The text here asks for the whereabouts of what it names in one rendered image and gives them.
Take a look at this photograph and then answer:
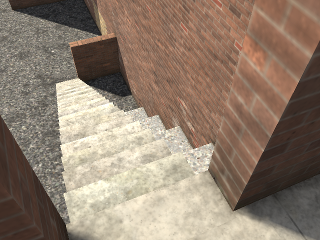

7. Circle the stairs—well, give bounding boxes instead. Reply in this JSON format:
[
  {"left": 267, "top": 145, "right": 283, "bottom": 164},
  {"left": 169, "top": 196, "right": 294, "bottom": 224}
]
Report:
[{"left": 56, "top": 78, "right": 195, "bottom": 222}]

